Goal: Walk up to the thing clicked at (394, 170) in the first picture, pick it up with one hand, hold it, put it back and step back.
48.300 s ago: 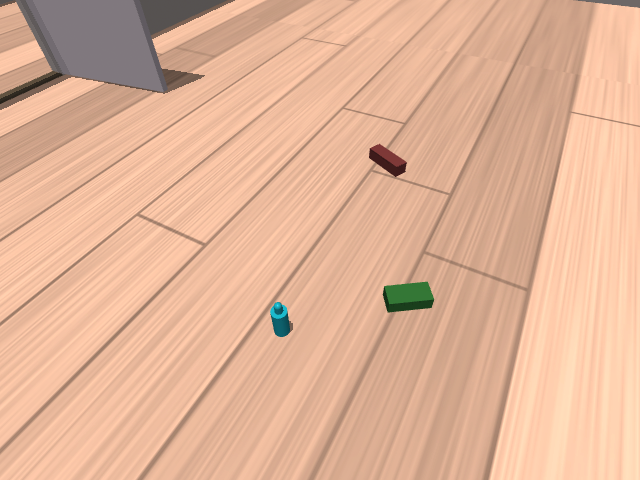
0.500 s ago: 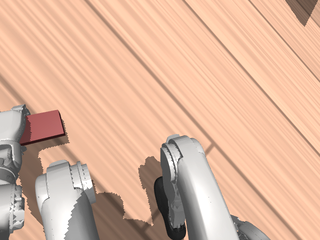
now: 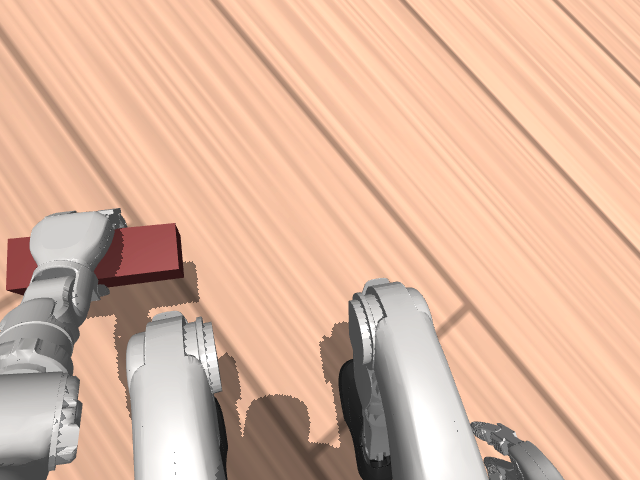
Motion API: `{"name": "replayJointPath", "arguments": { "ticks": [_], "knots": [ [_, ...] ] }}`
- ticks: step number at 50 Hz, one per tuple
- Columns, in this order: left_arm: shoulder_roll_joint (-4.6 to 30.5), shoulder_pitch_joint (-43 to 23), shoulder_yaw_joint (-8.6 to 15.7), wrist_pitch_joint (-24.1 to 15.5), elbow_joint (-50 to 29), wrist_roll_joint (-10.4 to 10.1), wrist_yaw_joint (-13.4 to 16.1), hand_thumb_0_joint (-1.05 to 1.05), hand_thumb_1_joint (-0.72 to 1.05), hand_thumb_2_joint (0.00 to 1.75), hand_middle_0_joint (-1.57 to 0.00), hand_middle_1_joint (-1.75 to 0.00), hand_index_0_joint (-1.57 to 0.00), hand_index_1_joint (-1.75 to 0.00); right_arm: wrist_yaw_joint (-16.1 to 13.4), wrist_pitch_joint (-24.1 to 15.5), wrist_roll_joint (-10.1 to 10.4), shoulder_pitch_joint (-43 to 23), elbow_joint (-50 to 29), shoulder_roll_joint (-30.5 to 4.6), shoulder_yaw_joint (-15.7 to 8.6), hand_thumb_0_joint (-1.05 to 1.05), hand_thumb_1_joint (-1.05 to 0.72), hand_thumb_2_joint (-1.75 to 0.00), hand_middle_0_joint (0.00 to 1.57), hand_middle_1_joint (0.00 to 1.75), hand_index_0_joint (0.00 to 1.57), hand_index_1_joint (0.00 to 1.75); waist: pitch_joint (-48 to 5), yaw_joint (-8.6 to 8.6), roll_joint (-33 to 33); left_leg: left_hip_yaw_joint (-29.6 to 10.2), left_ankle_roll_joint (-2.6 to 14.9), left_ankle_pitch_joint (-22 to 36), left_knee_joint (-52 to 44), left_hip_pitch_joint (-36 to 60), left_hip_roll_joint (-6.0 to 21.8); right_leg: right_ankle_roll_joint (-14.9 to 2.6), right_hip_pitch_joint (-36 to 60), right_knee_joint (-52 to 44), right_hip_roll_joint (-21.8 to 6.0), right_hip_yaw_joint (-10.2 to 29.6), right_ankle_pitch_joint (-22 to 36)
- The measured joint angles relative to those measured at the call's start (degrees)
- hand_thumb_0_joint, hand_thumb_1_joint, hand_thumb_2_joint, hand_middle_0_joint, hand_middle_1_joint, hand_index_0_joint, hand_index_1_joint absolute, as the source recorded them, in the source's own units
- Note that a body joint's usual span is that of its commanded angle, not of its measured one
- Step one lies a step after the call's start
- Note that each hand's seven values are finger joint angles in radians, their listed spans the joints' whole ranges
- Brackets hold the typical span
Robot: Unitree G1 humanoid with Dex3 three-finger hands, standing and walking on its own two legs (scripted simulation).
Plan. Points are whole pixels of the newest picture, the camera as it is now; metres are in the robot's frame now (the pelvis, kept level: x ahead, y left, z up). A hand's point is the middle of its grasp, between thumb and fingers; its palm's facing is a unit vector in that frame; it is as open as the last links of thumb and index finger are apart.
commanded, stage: lift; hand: left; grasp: from above
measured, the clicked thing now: (103, 259) +0.43 +0.26 -0.19
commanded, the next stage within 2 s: hold in 1.72 s
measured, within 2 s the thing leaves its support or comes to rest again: neither
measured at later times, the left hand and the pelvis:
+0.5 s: hand (36, 271) +0.38 +0.29 -0.06, palm faces -0.45 -0.08 -0.89, open 10.0 cm; pelvis +0.00 +0.00 +0.07, yaw +2 degrees
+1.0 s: hand out of the picture +0.33 +0.28 +0.15, palm faces -0.42 -0.13 -0.90, open 10.0 cm; pelvis +0.01 +0.01 +0.23, yaw +5 degrees
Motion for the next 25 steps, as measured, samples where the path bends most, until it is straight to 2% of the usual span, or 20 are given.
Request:
{"name": "replayJointPath", "arguments": {
  "ticks": [4, 8, 13, 18, 25],
  "knots": [
    [0.0, 0.2, -0.1, 0.5, -1.2, 0.4, 0.6, -0.02, -0.07, 0.69, -0.6, -0.78, -0.67, -0.66, -1.3, 1.1, 0.3, 0.8, 0.1, 0.1, -0.5, 0.0, -0.91, -0.9, 0.2, 0.3, 0.2, 0.3, -0.8, 0.17, 0.3, 0.5, 0.23, 0.1, -1.1, 0.5, 0.1, 0.04, 0.4, -1.0, -0.1, 0.3, 0.0],
    [-0.3, -0.3, -0.4, 2.3, -1.3, -0.9, 0.0, -0.02, -0.07, 0.7, -0.6, -0.78, -0.67, -0.65, -2.1, 1.7, 0.9, 1.2, -0.2, 0.3, -0.9, 0.0, -0.91, -0.9, 0.2, 0.3, 0.2, 0.3, -1.3, 0.37, 0.8, 0.9, 0.49, 0.4, -2.6, 1.2, 0.1, -0.15, 1.2, -2.4, -0.3, 0.4, 0.2],
    [-1.2, 0.9, -1.0, 4.5, -3.8, -3.8, -3.8, -0.02, -0.07, 0.7, -0.6, -0.77, -0.67, -0.65, -3.0, 2.4, 2.0, 2.0, -0.7, 0.7, -1.3, 0.0, -0.91, -0.9, 0.2, 0.3, 0.2, 0.3, -2.5, 1.13, 1.7, 1.3, 0.8, 0.5, -4.9, 3.0, 0.2, -0.09, 3.2, -4.7, -0.6, 0.5, 0.2],
    [-2.3, 4.6, -2.3, 4.7, -9.7, -5.1, -8.1, -0.02, -0.07, 0.7, -0.6, -0.77, -0.67, -0.65, -4.0, 3.7, 3.6, 2.8, -1.7, 1.0, -1.9, 0.0, -0.91, -0.91, 0.2, 0.3, 0.2, 0.3, -3.9, 2.25, 2.4, 1.8, 0.98, 0.6, -7.8, 5.7, 0.1, -0.24, 5.9, -7.3, -1.0, 0.6, 0.0],
    [-3.0, 10.5, -3.8, 4.6, -19.0, -7.1, -11.7, -0.02, -0.07, 0.69, -0.6, -0.77, -0.67, -0.65, -6.0, 5.4, 5.3, 2.6, -4.0, 1.4, -2.7, 0.0, -0.91, -0.9, 0.2, 0.3, 0.21, 0.3, -5.2, 3.99, 2.3, 2.7, 1.16, 1.0, -12.6, 10.6, 0.5, -0.22, 10.4, -11.8, -1.3, 0.8, 0.5]
  ]
}}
